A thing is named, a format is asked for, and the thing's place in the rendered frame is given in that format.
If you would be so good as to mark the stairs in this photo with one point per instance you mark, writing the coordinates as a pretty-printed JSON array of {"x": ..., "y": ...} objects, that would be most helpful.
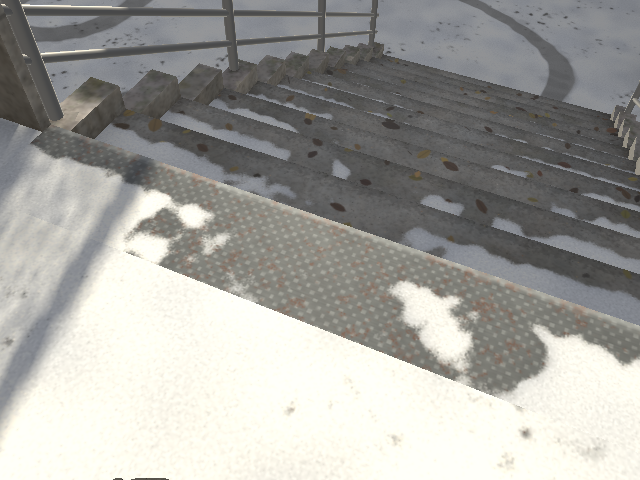
[{"x": 526, "y": 188}]

